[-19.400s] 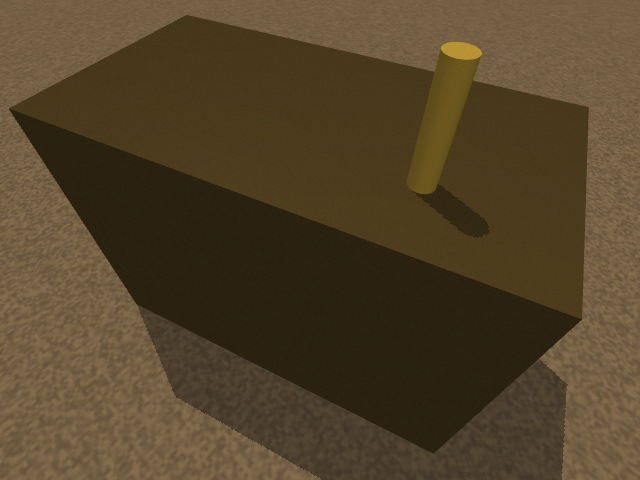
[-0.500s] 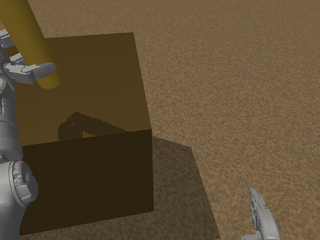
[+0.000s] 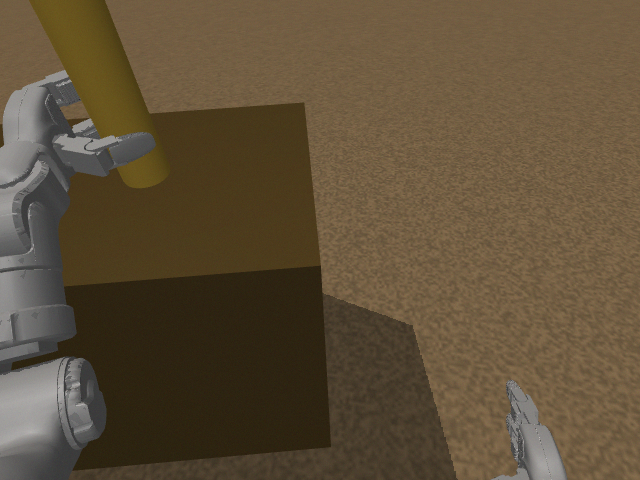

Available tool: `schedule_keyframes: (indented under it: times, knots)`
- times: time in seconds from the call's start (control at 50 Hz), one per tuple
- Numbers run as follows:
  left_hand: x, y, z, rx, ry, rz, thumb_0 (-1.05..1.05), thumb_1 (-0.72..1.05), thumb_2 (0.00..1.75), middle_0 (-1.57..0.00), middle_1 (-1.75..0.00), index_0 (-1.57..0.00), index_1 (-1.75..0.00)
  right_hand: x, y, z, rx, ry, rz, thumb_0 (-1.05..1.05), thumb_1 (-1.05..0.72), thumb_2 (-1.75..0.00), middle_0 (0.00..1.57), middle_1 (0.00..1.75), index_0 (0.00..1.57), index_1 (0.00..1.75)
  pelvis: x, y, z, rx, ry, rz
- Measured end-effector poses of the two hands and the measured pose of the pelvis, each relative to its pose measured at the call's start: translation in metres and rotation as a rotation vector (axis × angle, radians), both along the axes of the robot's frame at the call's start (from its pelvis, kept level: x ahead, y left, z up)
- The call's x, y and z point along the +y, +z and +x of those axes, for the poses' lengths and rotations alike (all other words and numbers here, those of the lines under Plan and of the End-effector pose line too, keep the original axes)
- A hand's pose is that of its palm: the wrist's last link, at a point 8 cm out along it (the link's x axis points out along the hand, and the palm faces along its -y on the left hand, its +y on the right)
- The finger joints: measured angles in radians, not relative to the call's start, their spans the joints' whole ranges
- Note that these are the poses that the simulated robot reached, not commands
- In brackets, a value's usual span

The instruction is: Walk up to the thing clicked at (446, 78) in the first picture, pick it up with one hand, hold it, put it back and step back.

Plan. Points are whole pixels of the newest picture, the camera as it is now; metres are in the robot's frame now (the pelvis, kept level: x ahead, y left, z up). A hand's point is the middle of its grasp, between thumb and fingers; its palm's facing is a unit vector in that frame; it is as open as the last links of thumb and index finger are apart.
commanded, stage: lift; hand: left
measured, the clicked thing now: (102, 74) +0.39 +0.19 +0.35
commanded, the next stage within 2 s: hold in 0.58 s
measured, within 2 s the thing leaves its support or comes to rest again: neither
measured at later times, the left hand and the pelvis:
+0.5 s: hand (85, 116) +0.35 +0.20 +0.32, palm faces +0.18 -0.98 +0.02, open 9.4 cm; pelvis -0.02 +0.00 +0.00, yaw +0 degrees
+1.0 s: hand (81, 98) +0.34 +0.19 +0.35, palm faces +0.18 -0.98 +0.02, open 9.4 cm; pelvis -0.02 +0.01 +0.00, yaw +0 degrees
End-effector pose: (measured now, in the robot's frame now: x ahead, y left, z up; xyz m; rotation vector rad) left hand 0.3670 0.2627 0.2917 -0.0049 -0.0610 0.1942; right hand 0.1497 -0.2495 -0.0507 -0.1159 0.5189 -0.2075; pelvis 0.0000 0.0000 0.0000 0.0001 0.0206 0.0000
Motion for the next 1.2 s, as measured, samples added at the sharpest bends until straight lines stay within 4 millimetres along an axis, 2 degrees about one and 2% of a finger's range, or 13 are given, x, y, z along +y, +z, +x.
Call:
schedule_keyframes:
  times: [0.24,0.5,0.8,1.06,1.2]
  knots:
    - [-0.008,0.017,-0.029,-0.007,-0.009,-0.002,-0.02,-0.5,0.9,-0.93,-1.26,-0.95,-1.26,0.002,0.0,-0.009,-0.034,0.014,0.017,-0.01,0.55,-0.04,0.05,0.06,0.06,0.05,0.0,0.001,-0.013,-0.034,0.001,0.002]
    - [-0.011,0.03,-0.046,-0.021,-0.008,-0.005,-0.02,-0.5,0.9,-0.93,-1.26,-0.95,-1.25,0.007,0.001,-0.014,-0.067,0.012,0.025,-0.01,0.55,-0.04,0.05,0.06,0.06,0.05,0.003,0.0,-0.019,-0.052,-0.003,0.0]
    - [-0.018,0.041,-0.051,-0.013,-0.028,-0.005,-0.02,-0.56,0.91,-0.96,-1.31,-0.99,-1.3,0.011,-0.003,-0.012,-0.073,0.018,0.038,-0.01,0.54,-0.04,0.05,0.06,0.06,0.05,0.006,0.0,-0.02,-0.054,-0.005,-0.003]
    - [-0.022,0.052,-0.055,-0.032,-0.017,0.002,-0.03,-0.61,0.91,-0.99,-1.37,-1.02,-1.36,0.006,-0.006,-0.009,-0.066,-0.001,0.048,-0.01,0.53,-0.04,0.05,0.06,0.06,0.05,0.007,-0.001,-0.018,-0.051,-0.007,-0.002]
    - [-0.032,0.048,-0.056,-0.007,-0.036,0.004,-0.03,-0.61,0.91,-0.99,-1.39,-1.01,-1.38,0.005,-0.01,-0.007,-0.051,-0.002,0.058,-0.01,0.53,-0.04,0.05,0.06,0.06,0.05,0.006,0.0,-0.017,-0.053,-0.004,-0.002]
